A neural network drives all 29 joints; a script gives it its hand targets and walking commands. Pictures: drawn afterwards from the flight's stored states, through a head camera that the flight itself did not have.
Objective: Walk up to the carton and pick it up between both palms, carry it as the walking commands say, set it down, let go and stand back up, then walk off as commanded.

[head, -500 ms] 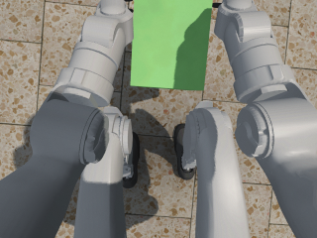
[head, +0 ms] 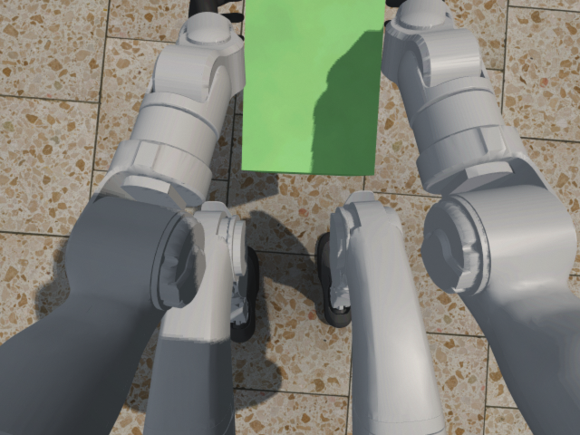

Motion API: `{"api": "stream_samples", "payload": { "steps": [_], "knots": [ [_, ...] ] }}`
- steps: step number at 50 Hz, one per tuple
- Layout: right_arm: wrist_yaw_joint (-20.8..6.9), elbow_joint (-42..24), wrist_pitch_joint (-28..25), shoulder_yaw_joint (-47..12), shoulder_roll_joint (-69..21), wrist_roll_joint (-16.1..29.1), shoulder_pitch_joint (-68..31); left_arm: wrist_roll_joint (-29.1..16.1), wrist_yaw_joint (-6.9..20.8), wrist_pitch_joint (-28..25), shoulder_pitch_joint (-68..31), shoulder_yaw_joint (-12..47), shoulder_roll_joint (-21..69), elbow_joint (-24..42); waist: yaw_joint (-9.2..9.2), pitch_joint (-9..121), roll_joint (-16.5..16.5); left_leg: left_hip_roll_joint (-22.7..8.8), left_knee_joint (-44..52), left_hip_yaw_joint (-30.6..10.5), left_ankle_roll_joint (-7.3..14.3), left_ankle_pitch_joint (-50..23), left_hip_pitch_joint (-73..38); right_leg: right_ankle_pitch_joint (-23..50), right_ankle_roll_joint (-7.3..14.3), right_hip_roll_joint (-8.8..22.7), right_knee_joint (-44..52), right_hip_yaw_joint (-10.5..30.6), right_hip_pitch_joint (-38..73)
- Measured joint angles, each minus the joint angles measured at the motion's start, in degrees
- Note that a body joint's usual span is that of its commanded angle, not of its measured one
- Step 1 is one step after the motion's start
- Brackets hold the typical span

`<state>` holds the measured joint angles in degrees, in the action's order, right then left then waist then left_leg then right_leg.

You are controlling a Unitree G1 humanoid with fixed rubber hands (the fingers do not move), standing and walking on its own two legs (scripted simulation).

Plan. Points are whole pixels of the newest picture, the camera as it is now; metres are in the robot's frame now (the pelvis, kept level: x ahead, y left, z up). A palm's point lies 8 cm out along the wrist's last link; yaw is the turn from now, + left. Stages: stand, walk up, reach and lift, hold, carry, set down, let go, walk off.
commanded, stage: reach and lift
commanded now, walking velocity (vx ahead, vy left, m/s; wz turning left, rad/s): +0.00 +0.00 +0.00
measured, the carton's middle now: (310, 80) +0.52 -0.05 -0.13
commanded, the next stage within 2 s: none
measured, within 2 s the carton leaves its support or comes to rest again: neither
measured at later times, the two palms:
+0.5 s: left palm (194, 21) +0.51 +0.06 +0.03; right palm (453, 3) +0.51 -0.15 +0.04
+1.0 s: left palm out of the picture +0.49 +0.07 +0.10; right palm out of the picture +0.49 -0.15 +0.11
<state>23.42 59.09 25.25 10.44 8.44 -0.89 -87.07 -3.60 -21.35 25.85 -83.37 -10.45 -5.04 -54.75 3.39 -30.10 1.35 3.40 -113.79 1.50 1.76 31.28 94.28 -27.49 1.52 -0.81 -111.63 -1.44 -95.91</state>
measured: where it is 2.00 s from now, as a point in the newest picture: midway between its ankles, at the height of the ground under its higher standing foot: (289, 303)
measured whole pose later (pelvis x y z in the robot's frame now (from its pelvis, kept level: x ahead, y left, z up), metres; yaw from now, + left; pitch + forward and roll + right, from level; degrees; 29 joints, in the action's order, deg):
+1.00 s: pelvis -0.01 +0.00 +0.11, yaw +0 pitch +4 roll +0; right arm 23.4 55.1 27.4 10.5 4.8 -2.2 -76.9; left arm -3.1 -21.4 28.3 -73.2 -11.2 -2.2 -50.7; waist 3.4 -30.0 1.3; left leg 3.4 -91.8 0.2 1.5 26.5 69.2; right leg -22.9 1.1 -1.6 -89.6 -0.7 -70.5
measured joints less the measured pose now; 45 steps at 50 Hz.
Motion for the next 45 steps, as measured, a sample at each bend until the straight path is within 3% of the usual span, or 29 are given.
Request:
{"api": "stream_samples", "payload": {
  "steps": [34, 45],
  "knots": [
    [0.00, -0.63, 2.09, 0.06, -1.25, -0.91, 3.01, 0.39, -0.01, 2.45, 2.92, -0.75, 0.99, 0.74, 0.00, 0.09, 0.00, -0.04, 14.36, -0.63, -0.20, -4.41, -14.47, 4.36, -0.27, -0.69, 14.28, 0.72, 14.49],
    [0.00, -3.18, 2.10, 0.06, -2.93, -1.23, 8.15, 0.49, 0.00, 2.42, 8.19, -0.76, 2.37, 3.26, 0.00, 0.07, 0.00, -0.01, 19.87, -1.13, -0.28, -4.52, -21.83, 4.36, -0.29, -0.84, 19.86, 0.74, 21.97]
  ]
}}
